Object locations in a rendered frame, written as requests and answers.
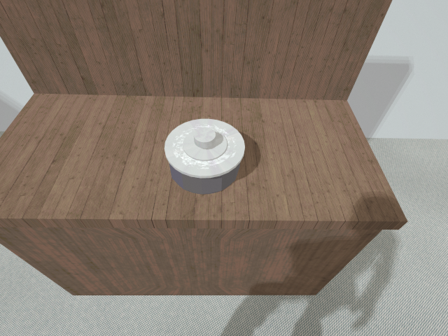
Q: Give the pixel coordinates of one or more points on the table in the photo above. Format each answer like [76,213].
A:
[86,192]

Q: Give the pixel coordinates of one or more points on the lid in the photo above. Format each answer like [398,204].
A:
[191,160]

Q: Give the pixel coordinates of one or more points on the pot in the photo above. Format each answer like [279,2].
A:
[204,185]

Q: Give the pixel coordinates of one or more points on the knob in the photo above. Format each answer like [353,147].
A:
[204,137]

